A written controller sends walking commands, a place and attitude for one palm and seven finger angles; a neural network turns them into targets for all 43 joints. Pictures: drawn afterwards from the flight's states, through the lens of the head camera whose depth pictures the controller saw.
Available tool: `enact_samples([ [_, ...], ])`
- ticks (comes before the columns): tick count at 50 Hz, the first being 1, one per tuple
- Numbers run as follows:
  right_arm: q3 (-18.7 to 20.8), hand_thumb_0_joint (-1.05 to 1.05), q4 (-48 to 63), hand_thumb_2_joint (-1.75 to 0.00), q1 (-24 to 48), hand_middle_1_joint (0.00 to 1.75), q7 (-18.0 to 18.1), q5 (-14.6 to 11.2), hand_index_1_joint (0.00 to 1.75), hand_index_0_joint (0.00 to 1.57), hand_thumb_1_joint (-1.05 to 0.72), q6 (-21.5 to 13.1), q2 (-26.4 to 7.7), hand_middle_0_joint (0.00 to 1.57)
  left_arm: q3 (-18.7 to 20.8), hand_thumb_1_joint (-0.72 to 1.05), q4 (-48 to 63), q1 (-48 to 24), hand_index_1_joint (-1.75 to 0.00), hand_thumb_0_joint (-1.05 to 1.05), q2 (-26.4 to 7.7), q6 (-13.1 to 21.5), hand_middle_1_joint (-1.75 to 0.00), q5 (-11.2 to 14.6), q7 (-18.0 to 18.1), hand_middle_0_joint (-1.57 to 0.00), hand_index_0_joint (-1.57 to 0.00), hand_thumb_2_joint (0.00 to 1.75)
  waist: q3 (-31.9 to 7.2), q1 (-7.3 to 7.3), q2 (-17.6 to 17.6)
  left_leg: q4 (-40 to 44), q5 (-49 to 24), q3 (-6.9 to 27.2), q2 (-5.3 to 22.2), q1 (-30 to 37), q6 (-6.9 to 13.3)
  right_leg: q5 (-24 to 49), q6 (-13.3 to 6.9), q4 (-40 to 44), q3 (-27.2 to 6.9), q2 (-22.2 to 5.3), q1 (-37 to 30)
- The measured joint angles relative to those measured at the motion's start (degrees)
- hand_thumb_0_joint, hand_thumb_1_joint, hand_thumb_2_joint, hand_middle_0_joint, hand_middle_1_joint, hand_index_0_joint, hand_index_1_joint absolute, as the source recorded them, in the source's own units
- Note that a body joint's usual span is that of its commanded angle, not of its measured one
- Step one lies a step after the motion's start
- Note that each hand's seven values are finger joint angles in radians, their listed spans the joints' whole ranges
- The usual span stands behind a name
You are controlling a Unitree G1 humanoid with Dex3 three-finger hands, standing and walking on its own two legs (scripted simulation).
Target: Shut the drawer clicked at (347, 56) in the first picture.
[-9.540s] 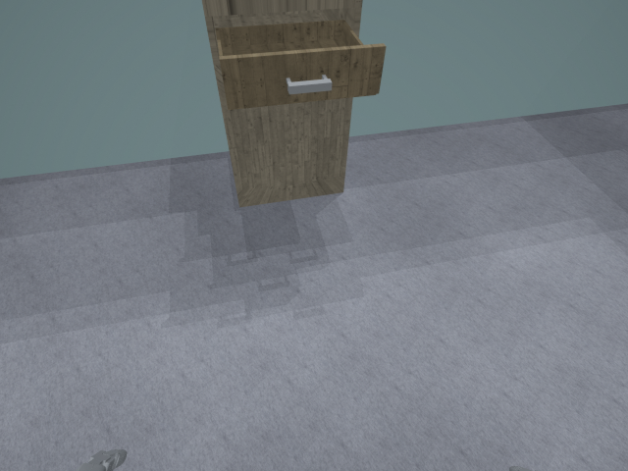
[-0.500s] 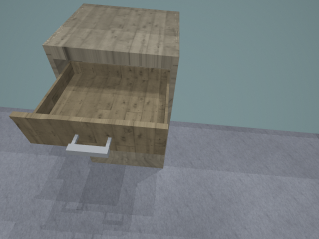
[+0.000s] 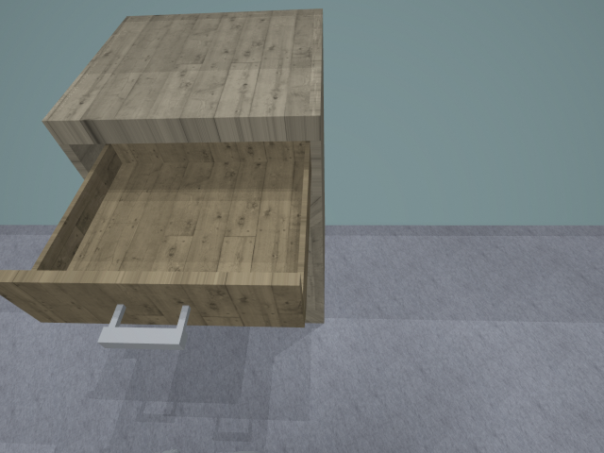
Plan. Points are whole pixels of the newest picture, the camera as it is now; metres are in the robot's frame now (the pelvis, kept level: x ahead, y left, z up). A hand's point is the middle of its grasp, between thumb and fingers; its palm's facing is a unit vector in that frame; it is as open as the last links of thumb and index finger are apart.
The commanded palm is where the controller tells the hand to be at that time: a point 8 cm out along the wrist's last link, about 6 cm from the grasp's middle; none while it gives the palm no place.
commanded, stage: come to a stop and stand still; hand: left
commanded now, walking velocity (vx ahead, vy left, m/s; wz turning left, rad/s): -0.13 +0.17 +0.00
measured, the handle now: (148, 324) +0.29 +0.25 -0.03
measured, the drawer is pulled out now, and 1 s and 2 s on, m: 0.30 0.30 0.29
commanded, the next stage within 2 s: look again from close up in 0.66 s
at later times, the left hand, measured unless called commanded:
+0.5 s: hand out of the picture -0.01 +0.29 -0.16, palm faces -0.01 -0.94 -0.33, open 7.3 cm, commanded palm none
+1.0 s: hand out of the picture -0.01 +0.24 -0.17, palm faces -0.03 -0.97 -0.22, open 7.3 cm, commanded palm none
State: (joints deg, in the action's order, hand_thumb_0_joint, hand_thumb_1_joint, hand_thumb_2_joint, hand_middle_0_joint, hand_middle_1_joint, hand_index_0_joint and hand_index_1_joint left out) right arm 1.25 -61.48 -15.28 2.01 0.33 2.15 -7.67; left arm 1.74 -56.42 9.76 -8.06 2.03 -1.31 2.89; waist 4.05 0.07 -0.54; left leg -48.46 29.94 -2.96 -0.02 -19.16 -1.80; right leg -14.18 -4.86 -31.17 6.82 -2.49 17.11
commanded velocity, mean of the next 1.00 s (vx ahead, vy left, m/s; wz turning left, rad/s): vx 0.00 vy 0.01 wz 0.00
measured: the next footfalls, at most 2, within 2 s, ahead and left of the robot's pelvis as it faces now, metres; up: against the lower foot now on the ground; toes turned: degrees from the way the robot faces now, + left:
left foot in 0.28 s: +0.01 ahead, +0.17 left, +0.00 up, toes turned +1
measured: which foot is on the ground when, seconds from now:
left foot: up 0.00-0.26, down 0.28-1.00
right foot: down 0.00-1.00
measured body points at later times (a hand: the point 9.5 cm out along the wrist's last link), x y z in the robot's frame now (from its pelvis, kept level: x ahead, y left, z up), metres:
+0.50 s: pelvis -0.05 +0.08 -0.01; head -0.07 +0.04 +0.44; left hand -0.01 +0.34 -0.13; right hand +0.02 -0.15 -0.17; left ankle -0.03 +0.17 -0.74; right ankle +0.03 -0.06 -0.73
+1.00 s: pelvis -0.03 +0.06 +0.00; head -0.04 +0.04 +0.45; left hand -0.01 +0.29 -0.15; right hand -0.07 -0.16 -0.17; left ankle -0.03 +0.17 -0.74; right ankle +0.03 -0.06 -0.74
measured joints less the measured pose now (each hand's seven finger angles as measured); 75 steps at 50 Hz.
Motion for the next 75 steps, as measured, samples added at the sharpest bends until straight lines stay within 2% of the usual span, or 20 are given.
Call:
enact_samples([
  [5,1.5,0.02,2.2,-0.89,3.6,0.3,-0.6,0.2,0.3,0.2,-0.92,1.0,-2.8,0.2,0.5,0.94,0.4,0.3,-0.3,-0.01,-1.1,-1.4,-0.3,-0.3,-0.4,-0.2,-0.21,0.89,0.6,0.81,1.3,-3.6,-3.9,1.2,0.5,-3.6,-1.4,2.3,0.5,2.3,-1.2,-0.2,0.2],
  [10,1.9,0.01,4.9,-0.9,5.3,0.3,-1.1,0.3,0.3,0.2,-0.92,0.7,-4.3,0.2,0.7,0.92,0.1,1.8,-0.3,0.0,-2.3,-2.5,-0.3,-0.7,-0.4,-0.2,-0.21,0.89,0.2,1.4,2.5,2.8,-4.6,0.9,0.4,-1.3,-1.4,3.8,1.6,2.6,-2.2,-0.6,1.3],
  [12,2.2,0.01,7.4,-0.9,4.6,0.3,-1.2,0.1,0.3,0.2,-0.91,0.3,-5.2,0.2,0.0,0.92,0.3,3.6,-0.3,0.0,-2.5,-2.8,-0.3,-0.7,0.0,-0.2,-0.21,0.89,-1.2,1.13,1.9,7.5,-5.3,0.6,-0.1,1.2,-0.8,3.6,2.4,0.9,-2.8,-0.9,2.5],
  [14,2.2,0.01,9.6,-0.9,3.5,0.3,-1.0,0.1,0.3,0.2,-0.91,-0.7,-6.4,0.2,-0.6,0.91,0.0,5.2,-0.3,0.0,-2.3,-3.3,-0.3,-0.4,-0.1,-0.2,-0.21,0.89,-2.9,0.24,-0.5,16.2,-10.1,0.4,0.1,5.5,0.0,2.3,3.5,-2.0,-2.5,-0.7,3.5],
  [15,2.3,0.01,10.0,-0.9,3.1,0.3,-0.8,0.2,0.3,0.2,-0.91,-1.1,-6.7,0.2,-0.7,0.91,-0.3,5.4,-0.3,0.0,-2.4,-3.7,-0.3,-0.2,-0.2,-0.2,-0.21,0.89,-3.2,-0.15,-1.3,17.3,-13.3,0.3,-0.1,6.0,0.9,1.4,4.1,-3.7,-2.4,-1.0,3.8],
  [17,1.6,0.01,10.3,-0.9,2.5,0.3,-0.8,0.7,0.3,0.2,-0.91,-0.7,-6.2,0.2,-0.5,0.91,-0.7,5.8,-0.3,0.0,-2.8,-4.5,-0.3,0.0,-0.3,-0.2,-0.21,0.89,-3.6,0.39,-1.4,15.6,-13.1,-0.6,-0.9,6.4,2.6,0.3,4.5,-4.5,-4.0,-1.2,3.1],
  [19,0.6,0.01,10.3,-0.9,1.6,0.3,-1.2,0.9,0.3,0.2,-0.91,-0.4,-5.5,0.2,-0.4,0.91,-0.5,6.6,-0.3,0.0,-3.0,-4.8,-0.3,-0.2,-0.6,-0.2,-0.21,0.89,-4.4,0.84,-1.9,15.9,-12.4,-1.4,-1.2,7.2,3.5,-0.5,4.5,-4.0,-5.1,-1.1,2.5],
  [23,-0.4,0.0,10.2,-0.89,0.8,0.3,-1.3,0.9,0.3,0.2,-0.92,-0.2,-3.8,0.2,-0.7,0.91,0.3,7.9,-0.3,0.0,-3.3,-4.8,-0.29,-0.3,-1.1,-0.2,-0.21,0.89,-4.5,0.87,-2.6,17.4,-13.6,-2.6,-2.1,7.4,4.3,-1.7,4.2,-4.3,-7.7,-0.9,3.4],
  [26,-0.2,0.0,9.7,-0.89,0.8,0.3,-1.4,0.8,0.3,0.21,-0.94,-0.1,-4.3,0.21,-0.8,0.91,0.6,8.6,-0.3,0.0,-3.0,-4.6,-0.29,-0.4,-1.4,-0.2,-0.2,0.89,-3.6,0.92,-2.9,17.3,-14.1,-3.1,-2.7,6.8,4.6,0.0,4.4,-4.5,-9.3,-0.7,4.2],
  [31,-0.3,0.0,7.9,-0.89,-0.6,0.3,-1.8,0.8,0.3,0.21,-0.93,0.5,-4.9,0.21,-0.9,0.91,0.3,10.4,-0.3,0.0,-1.9,-4.0,-0.29,-0.5,-1.5,-0.2,-0.2,0.89,-3.3,1.04,-3.2,16.8,-13.6,-2.7,-2.6,5.7,4.3,1.7,5.2,-3.5,-10.4,0.3,4.5],
  [38,-0.1,0.01,5.6,-0.89,-3.5,0.3,-1.4,0.9,0.3,0.2,-0.91,-0.6,-4.8,0.2,-1.3,0.91,-1.1,10.8,-0.3,0.0,0.0,-3.7,-0.29,0.0,-1.7,-0.2,-0.2,0.89,-3.4,-0.27,-1.8,19.1,-15.8,-2.3,-1.9,5.4,4.0,1.3,4.8,-1.2,-10.9,1.7,4.6],
  [42,-0.3,0.01,3.5,-0.89,-5.1,0.3,-1.1,0.8,0.3,0.2,-0.91,-1.0,-4.2,0.2,-1.4,0.91,-1.7,9.7,-0.3,0.01,0.5,-3.4,-0.29,-0.1,-1.8,-0.2,-0.21,0.89,-3.5,-0.52,-0.7,20.4,-15.9,-2.1,-1.7,6.2,3.9,2.4,4.6,0.3,-11.2,2.1,3.7],
  [47,-0.8,0.01,1.6,-0.89,-5.9,0.3,-0.9,0.6,0.3,0.2,-0.91,-1.5,-3.1,0.2,-1.4,0.93,-2.7,8.7,-0.3,0.01,-0.2,-2.8,-0.29,0.0,-1.5,-0.2,-0.21,0.89,-3.7,-0.63,0.1,21.4,-15.7,-1.9,-1.7,7.5,3.4,5.5,4.8,1.8,-11.3,2.2,2.3],
  [61,-1.9,0.01,0.1,-0.89,-4.1,0.3,-0.6,0.2,0.3,0.2,-0.91,-3.0,-1.1,0.2,-1.9,0.93,-4.5,7.6,-0.3,0.01,0.0,-1.8,-0.29,0.5,-0.9,-0.2,-0.21,0.89,-3.9,-0.72,-1.5,24.0,-14.5,-0.6,-0.2,10.1,2.2,3.8,4.2,4.0,-10.0,3.5,-0.2],
  [71,-1.9,0.0,-0.8,-0.89,-2.0,0.3,-0.1,-0.1,0.3,0.2,-0.91,-3.4,-1.3,0.2,-2.0,0.93,-5.6,6.3,-0.3,0.01,-0.4,-1.0,-0.29,0.6,-0.2,-0.2,-0.21,0.89,-3.2,-0.51,-1.2,23.8,-12.9,0.2,0.9,11.8,1.4,2.2,3.5,4.4,-8.9,4.5,-2.5],
  [72,-2.1,0.01,1.5,-0.89,-2.7,0.3,0.1,-0.8,0.3,0.2,-0.91,-3.7,-1.5,0.2,-1.3,0.93,2.8,8.8,-0.3,0.01,-0.5,-4.0,-0.3,3.1,-0.1,-0.2,-0.21,0.89,-3.1,-0.5,-0.9,22.9,-12.3,0.3,1.0,11.4,1.4,1.9,3.5,3.8,-8.7,4.5,-2.2],
  [73,-2.2,0.01,3.9,-0.89,-3.7,0.3,1.0,-1.3,0.3,0.21,-0.91,-5.7,-1.7,0.21,-0.4,0.94,13.1,11.8,-0.3,0.02,-0.7,-4.4,-0.3,4.7,0.3,-0.2,-0.21,0.89,-3.0,-0.15,-0.5,22.7,-12.1,0.4,0.8,11.3,1.4,1.4,3.5,2.9,-8.6,4.3,-1.9],
  [75,-1.7,0.01,6.7,-0.89,-4.9,0.3,2.5,-1.8,0.3,0.21,-0.91,-10.9,-3.0,0.21,-0.6,0.94,28.9,15.2,-0.31,0.02,-1.0,-1.5,-0.31,6.8,2.7,-0.21,-0.22,0.89,-4.5,0.02,-0.6,21.8,-11.7,1.4,0.3,10.5,1.5,0.3,3.4,1.8,-7.7,3.7,-1.4],
])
